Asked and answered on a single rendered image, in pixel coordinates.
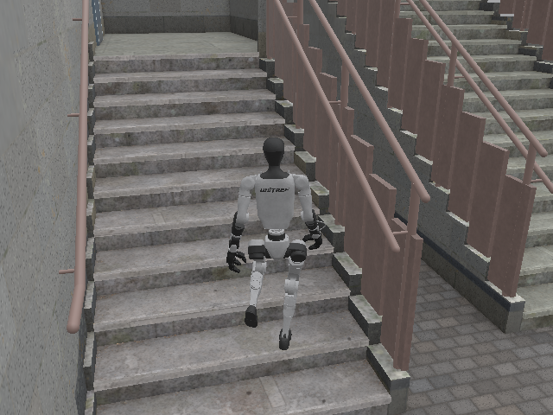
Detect stairs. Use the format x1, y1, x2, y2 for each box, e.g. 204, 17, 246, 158
93, 56, 389, 415
337, 1, 553, 331

